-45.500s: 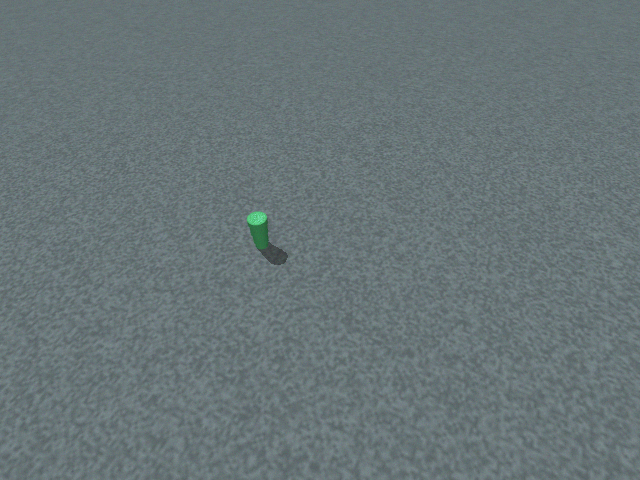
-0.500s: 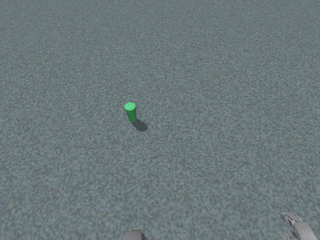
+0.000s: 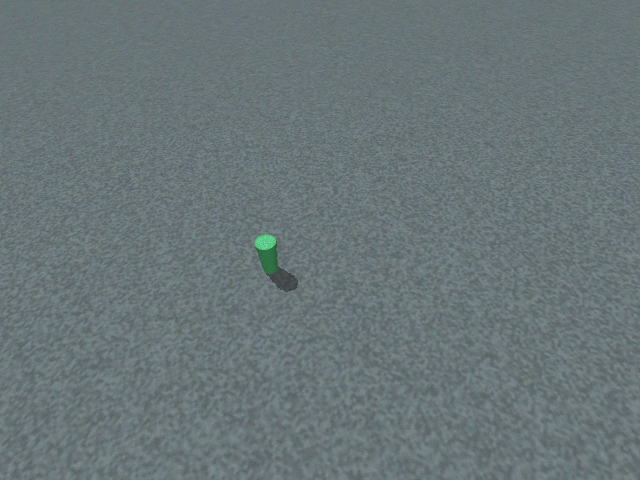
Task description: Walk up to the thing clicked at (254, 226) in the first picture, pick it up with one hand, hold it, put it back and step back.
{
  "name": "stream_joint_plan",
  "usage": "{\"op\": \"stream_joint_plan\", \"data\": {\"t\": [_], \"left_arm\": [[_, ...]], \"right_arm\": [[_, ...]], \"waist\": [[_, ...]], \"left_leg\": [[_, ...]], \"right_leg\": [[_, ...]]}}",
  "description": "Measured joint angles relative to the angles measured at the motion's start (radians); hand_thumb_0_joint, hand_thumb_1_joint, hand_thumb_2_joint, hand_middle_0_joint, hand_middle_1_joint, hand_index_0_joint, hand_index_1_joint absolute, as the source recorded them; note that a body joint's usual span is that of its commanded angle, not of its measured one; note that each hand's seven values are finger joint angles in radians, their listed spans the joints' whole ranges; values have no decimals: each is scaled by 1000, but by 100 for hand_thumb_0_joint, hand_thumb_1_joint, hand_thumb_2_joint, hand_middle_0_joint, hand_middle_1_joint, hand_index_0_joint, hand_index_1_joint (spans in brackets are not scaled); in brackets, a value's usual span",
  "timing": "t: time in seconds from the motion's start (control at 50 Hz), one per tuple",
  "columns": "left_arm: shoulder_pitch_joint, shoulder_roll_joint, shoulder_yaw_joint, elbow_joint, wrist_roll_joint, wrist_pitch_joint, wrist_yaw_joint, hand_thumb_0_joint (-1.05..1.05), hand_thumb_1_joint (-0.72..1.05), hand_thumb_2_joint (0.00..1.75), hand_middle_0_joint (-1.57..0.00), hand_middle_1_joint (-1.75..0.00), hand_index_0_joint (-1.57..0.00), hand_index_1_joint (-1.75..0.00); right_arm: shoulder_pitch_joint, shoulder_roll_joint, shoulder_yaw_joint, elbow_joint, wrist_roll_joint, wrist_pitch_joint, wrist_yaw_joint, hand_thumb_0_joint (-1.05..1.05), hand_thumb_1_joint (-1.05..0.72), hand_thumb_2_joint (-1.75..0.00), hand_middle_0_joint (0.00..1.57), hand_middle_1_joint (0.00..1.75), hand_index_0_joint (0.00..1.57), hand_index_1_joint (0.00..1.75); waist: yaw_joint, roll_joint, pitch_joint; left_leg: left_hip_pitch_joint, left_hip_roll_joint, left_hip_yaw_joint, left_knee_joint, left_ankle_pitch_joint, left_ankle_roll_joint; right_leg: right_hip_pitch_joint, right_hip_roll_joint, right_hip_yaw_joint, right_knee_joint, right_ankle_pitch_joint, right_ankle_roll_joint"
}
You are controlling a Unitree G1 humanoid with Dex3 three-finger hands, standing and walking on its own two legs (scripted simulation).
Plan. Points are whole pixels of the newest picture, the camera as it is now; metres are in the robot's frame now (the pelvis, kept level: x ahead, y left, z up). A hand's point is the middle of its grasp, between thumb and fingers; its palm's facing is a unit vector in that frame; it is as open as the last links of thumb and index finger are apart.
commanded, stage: step back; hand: left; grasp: from the side
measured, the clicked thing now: (268, 255) +1.08 +0.25 -0.68
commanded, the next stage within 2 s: stand in 0.58 s
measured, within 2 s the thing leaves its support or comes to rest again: neither
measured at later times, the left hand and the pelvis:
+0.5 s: hand out of the picture +0.10 +0.29 -0.16, palm faces +0.08 -0.93 -0.36, open 7.4 cm; pelvis +0.04 +0.02 +0.00, yaw +3 degrees
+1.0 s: hand out of the picture +0.12 +0.28 -0.14, palm faces +0.02 -0.94 -0.33, open 7.4 cm; pelvis +0.05 +0.03 +0.02, yaw +2 degrees
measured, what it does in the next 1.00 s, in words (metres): steps on the spot: left foot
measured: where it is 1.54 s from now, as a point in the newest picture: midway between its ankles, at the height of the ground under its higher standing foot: outside the picture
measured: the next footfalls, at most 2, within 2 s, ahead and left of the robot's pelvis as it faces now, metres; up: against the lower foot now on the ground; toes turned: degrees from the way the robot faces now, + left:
left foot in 0.36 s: +0.12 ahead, +0.15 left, +0.00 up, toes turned +4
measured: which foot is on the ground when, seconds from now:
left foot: down 0.00-0.02, up 0.04-0.34, down 0.36-1.00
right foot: down 0.00-1.00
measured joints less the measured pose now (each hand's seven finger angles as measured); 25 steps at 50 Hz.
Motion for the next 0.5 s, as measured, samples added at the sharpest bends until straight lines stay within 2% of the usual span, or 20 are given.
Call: {"op": "stream_joint_plan", "data": {"t": [0.02, 0.04, 0.08, 0.12, 0.16, 0.24, 0.32, 0.38, 0.42, 0.5], "left_arm": [[-6, -9, 2, 4, 3, -6, 5, 1, 90, 90, -20, -30, -21, -30], [-9, -19, 2, 4, 10, -14, 9, 1, 90, 90, -20, -30, -21, -30], [-5, -33, 0, -1, 18, -21, 11, 1, 90, 90, -20, -30, -21, -30], [1, -45, -2, -2, 17, -22, 11, 1, 90, 90, -20, -30, -21, -30], [7, -58, -8, -1, 12, -27, 13, 1, 90, 90, -20, -30, -21, -30], [16, -63, -16, 6, 6, -33, 15, 1, 90, 90, -20, -30, -21, -31], [1, -50, -19, 6, 0, -23, 20, 1, 90, 90, -20, -30, -21, -31], [-22, -34, -22, -1, -10, -10, 26, 1, 90, 90, -20, -30, -21, -31], [-41, -25, -25, -1, -18, 2, 31, 1, 90, 90, -20, -30, -21, -30], [-64, -26, -40, 15, -29, 14, 33, 1, 90, 90, -20, -30, -21, -30]], "right_arm": [[-2, -10, -2, 2, 4, 8, -3, 0, -90, -90, 21, 30, 21, 30], [-1, -17, -3, 5, 8, 17, -8, 0, -90, -90, 21, 30, 21, 30], [3, -20, -6, 16, 8, 31, -21, 0, -91, -90, 21, 30, 20, 30], [4, -27, -6, 22, 9, 29, -22, 0, -91, -90, 21, 30, 20, 30], [3, -41, -7, 24, 11, 20, -20, 0, -91, -90, 21, 30, 20, 30], [-5, -58, -9, 24, 7, 17, -18, 0, -91, -90, 21, 30, 20, 30], [-24, -49, -3, 31, 7, 19, -19, 0, -91, -90, 20, 30, 20, 30], [-50, -28, 0, 38, 8, 13, -24, 0, -91, -90, 20, 30, 20, 30], [-79, -3, 5, 43, 7, 10, -26, 0, -91, -90, 20, 30, 20, 30], [-128, 21, 21, 38, 12, 12, -22, 0, -91, -90, 21, 30, 20, 30]], "waist": [[-2, 21, 6], [-2, 40, 5], [14, 40, -9], [29, 34, -10], [33, 44, -4], [39, 56, 10], [34, 46, 36], [31, 19, 59], [41, -18, 77], [39, -12, 60]], "left_leg": [[-10, 17, -14, 36, -21, 1], [-31, 17, -44, 92, -69, 11], [-88, -23, -76, 220, -148, 20], [-133, -45, -67, 305, -151, 21], [-163, -43, -73, 326, -113, 19], [-180, -15, -75, 268, -67, 9], [-137, 13, -24, 119, -40, 10], [-86, 2, 21, 7, 90, 12], [-77, -17, 43, 10, 84, 10], [-96, 2, 44, 39, 52, 20]], "right_leg": [[13, 16, -15, -19, 63, -3], [19, 29, -31, -19, 68, -6], [21, 27, -36, -19, 52, -15], [40, 16, -32, -46, 53, -23], [68, 14, -39, -90, 70, -14], [90, 13, -46, -112, 66, -9], [88, -1, -64, -70, 27, 3], [70, -26, -70, 5, -23, 19], [55, -48, -46, 46, -33, 26], [58, -17, -8, 16, -66, 7]]}}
